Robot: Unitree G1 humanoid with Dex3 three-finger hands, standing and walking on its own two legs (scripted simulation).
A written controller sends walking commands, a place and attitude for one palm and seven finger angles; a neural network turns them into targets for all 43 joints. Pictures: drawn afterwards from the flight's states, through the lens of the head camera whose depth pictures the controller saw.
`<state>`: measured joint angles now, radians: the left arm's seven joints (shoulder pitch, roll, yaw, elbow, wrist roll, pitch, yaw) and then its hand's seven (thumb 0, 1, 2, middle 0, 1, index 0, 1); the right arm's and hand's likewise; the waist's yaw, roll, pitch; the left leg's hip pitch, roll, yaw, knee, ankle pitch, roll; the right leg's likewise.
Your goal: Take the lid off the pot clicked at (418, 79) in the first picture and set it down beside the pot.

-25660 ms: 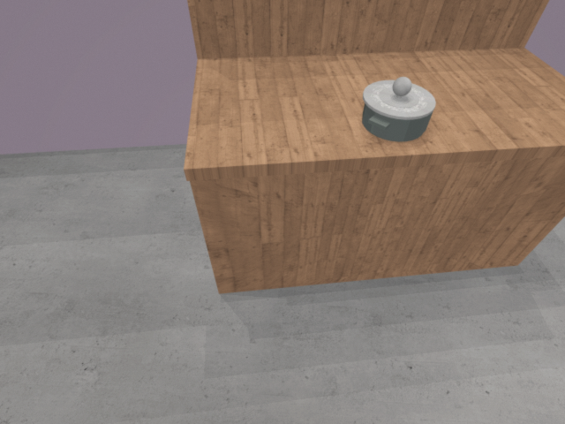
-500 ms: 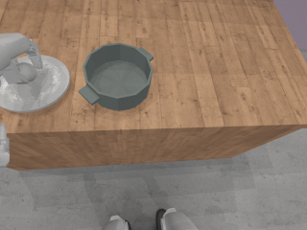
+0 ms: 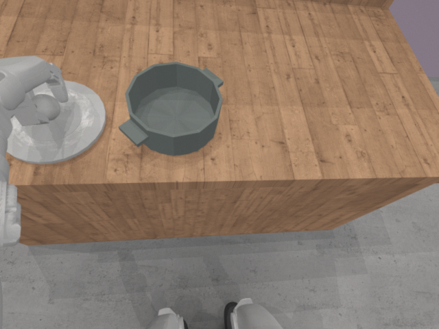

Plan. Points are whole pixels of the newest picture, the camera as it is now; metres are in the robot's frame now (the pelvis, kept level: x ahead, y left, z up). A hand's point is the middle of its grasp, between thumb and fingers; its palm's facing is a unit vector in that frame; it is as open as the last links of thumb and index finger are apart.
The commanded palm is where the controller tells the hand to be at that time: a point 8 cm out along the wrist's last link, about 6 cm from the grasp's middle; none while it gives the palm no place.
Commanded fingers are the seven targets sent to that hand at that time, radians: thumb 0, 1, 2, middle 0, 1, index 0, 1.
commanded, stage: open the fingers wide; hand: left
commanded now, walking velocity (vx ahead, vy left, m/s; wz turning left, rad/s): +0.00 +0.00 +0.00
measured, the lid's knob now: (45, 107) +0.53 +0.28 +0.01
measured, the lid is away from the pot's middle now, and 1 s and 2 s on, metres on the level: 0.24 0.24 0.24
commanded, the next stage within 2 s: raise the empty hand in 0.82 s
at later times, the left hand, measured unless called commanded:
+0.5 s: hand (32, 114) +0.50 +0.28 +0.03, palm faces -0.49 -0.10 -0.86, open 9.4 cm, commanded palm +0.54 +0.27 +0.08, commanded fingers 0.00 0.06 0.50 -0.30 -0.95 -0.30 -0.95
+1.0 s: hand (29, 116) +0.49 +0.29 +0.04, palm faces -0.50 -0.09 -0.86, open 10.9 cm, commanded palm +0.53 +0.27 +0.09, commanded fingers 0.00 0.10 0.42 -0.28 -0.99 -0.28 -0.99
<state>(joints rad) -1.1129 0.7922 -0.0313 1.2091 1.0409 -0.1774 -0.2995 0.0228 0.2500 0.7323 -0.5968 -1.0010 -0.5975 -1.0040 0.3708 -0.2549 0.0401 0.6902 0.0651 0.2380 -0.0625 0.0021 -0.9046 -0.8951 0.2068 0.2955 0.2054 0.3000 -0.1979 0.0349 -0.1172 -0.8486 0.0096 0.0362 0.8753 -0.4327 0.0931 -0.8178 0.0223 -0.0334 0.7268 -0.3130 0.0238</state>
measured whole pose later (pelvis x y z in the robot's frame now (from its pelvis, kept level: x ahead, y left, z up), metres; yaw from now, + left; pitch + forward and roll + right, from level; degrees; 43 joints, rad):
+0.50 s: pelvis +0.00 +0.00 +0.00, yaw +0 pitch +23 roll -5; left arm -1.06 0.77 -0.03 1.16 1.04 -0.18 -0.31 0.00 0.19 0.63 -0.43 -0.96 -0.42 -0.96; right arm 0.38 -0.26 0.02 0.71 0.05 0.24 -0.07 0.00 -0.91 -0.90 0.21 0.30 0.20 0.30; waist -0.18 0.04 -0.11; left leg -0.83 0.01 0.03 0.85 -0.43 0.09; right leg -0.79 0.02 -0.04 0.70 -0.31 0.02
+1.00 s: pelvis +0.01 +0.00 +0.01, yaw +1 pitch +22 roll -5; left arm -1.03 0.77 -0.04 1.15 1.03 -0.18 -0.30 0.00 0.11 0.43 -0.29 -0.98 -0.29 -0.98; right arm 0.36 -0.26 0.02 0.71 0.05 0.24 -0.06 0.00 -0.91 -0.90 0.21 0.30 0.20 0.30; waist -0.17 0.04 -0.10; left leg -0.80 0.01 0.03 0.84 -0.42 0.09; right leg -0.77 0.02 -0.04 0.68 -0.30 0.02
